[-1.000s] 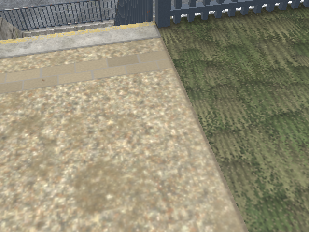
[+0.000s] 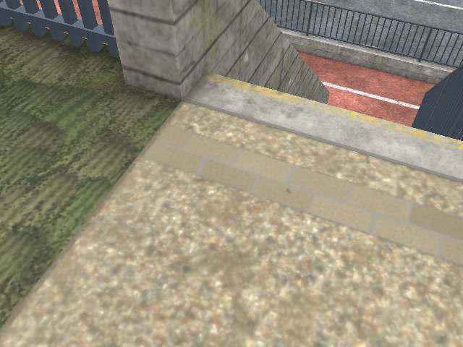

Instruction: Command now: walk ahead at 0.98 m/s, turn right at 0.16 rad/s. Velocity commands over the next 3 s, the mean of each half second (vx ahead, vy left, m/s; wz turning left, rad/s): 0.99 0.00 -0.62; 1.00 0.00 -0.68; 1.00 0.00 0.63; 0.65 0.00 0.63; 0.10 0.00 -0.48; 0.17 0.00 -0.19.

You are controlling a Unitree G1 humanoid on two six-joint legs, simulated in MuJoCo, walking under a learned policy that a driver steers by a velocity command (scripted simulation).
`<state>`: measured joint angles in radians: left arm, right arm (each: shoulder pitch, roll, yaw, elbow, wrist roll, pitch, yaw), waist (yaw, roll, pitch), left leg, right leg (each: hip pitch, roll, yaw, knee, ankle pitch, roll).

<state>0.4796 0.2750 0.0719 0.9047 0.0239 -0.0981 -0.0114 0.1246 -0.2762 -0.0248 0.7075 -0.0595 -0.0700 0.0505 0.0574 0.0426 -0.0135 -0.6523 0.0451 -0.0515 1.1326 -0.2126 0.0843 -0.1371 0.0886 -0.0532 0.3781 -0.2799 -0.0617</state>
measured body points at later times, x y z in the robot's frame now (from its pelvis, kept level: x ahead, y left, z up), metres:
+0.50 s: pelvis +0.45 +0.00 -0.01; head +0.47 -0.02 +0.44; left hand +0.75 +0.17 -0.08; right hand +0.30 -0.26 -0.13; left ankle +0.35 +0.14 -0.74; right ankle +0.56 -0.15 -0.66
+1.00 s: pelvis +0.86 -0.23 -0.01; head +0.88 -0.25 +0.44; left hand +1.02 +0.01 -0.13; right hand +0.90 -0.54 -0.08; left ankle +1.14 -0.27 -0.69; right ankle +0.70 -0.15 -0.74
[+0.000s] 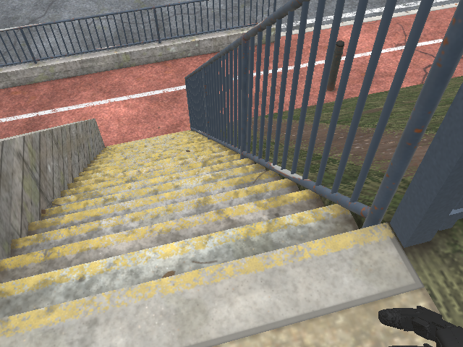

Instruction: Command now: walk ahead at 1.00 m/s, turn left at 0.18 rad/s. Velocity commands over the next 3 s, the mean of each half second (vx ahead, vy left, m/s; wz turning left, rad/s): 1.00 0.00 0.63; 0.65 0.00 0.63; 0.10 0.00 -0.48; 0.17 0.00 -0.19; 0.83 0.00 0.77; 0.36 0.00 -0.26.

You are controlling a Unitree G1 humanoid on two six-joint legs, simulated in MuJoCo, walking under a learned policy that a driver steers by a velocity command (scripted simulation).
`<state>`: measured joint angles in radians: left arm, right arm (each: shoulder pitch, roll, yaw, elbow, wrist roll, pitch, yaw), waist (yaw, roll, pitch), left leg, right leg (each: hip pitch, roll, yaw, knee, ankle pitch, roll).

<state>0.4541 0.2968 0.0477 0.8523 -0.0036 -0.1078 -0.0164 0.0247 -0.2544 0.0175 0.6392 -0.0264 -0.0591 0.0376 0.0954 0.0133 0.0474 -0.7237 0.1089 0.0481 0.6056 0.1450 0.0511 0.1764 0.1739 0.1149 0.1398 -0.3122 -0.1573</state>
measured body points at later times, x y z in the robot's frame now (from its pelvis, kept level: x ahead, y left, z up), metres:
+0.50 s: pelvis +0.48 +0.08 -0.01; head +0.49 +0.09 +0.44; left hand +0.65 +0.35 -0.05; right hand +0.53 -0.20 -0.13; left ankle +0.29 +0.10 -0.70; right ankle +0.63 -0.01 -0.71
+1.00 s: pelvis +0.80 +0.23 -0.23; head +0.83 +0.23 +0.22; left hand +0.65 +0.47 -0.35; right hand +0.96 +0.04 -0.39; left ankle +0.78 +0.25 -0.93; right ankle +0.90 +0.09 -0.81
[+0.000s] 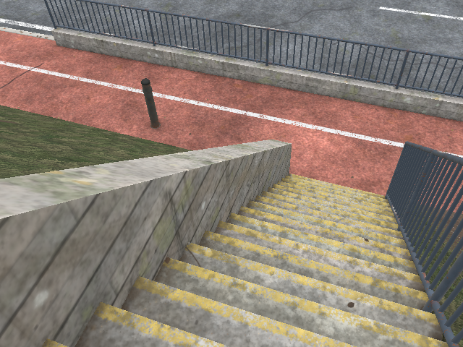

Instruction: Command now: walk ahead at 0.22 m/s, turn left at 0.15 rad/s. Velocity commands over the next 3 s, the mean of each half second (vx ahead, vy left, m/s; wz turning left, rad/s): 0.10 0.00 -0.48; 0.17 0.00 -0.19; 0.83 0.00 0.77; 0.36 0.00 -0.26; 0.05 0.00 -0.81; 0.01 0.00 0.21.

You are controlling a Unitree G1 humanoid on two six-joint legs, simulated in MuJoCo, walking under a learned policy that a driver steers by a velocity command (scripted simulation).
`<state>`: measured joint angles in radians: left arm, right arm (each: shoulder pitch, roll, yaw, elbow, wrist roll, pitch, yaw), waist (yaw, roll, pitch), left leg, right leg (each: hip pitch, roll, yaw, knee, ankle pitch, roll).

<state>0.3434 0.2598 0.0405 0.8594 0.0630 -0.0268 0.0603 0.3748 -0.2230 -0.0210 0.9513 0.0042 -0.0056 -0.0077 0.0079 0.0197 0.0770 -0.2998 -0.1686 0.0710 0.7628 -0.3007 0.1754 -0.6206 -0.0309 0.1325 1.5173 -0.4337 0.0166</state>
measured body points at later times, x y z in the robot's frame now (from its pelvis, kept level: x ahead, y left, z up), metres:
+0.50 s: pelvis +0.15 -0.07 -0.21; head +0.15 -0.13 +0.24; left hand +0.20 +0.17 -0.32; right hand +0.36 -0.29 -0.30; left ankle +0.33 +0.06 -0.71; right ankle +0.16 -0.08 -0.91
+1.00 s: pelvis +0.24 -0.11 -0.23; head +0.20 -0.15 +0.22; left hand +0.32 +0.12 -0.34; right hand +0.25 -0.40 -0.37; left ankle +0.44 +0.03 -0.88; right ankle +0.16 -0.08 -0.91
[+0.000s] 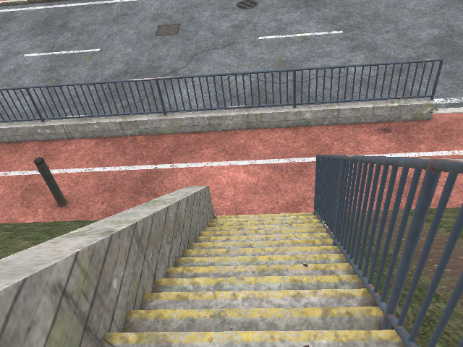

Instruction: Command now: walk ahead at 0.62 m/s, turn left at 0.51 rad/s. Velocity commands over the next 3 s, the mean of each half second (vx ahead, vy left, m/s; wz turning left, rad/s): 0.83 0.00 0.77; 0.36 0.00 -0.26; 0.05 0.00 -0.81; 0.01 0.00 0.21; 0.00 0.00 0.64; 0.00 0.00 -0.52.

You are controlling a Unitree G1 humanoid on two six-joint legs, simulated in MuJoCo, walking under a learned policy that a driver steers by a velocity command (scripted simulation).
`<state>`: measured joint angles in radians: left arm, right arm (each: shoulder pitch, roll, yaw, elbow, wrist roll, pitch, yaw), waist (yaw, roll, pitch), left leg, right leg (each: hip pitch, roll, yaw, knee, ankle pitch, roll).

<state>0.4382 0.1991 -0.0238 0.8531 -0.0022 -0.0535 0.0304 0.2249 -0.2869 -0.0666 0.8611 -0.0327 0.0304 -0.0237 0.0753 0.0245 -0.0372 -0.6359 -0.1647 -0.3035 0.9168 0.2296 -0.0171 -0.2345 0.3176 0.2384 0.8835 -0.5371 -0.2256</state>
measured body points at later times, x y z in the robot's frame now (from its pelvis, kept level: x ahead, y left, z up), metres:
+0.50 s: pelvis +0.26 -0.01 -0.21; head +0.28 -0.03 +0.23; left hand +0.23 +0.29 -0.30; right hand +0.46 -0.17 -0.36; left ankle +0.16 +0.10 -0.90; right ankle +0.41 -0.14 -0.88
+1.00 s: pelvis +0.51 +0.04 -0.49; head +0.49 +0.02 -0.04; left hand +0.36 +0.24 -0.63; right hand +0.77 -0.11 -0.58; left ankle +0.67 +0.21 -1.21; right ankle +0.41 -0.17 -1.11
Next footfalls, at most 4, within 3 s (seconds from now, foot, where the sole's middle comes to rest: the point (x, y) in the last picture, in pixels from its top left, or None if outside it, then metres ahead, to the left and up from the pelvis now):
0.32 left None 0.20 0.12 -0.93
0.60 right None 0.44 -0.15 -1.15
1.06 left None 0.66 0.20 -1.36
1.66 right None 0.46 -0.04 -1.15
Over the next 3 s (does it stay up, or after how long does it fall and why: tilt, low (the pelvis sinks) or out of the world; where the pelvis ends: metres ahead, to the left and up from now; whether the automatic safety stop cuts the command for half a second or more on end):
stays up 0.39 0.07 -0.39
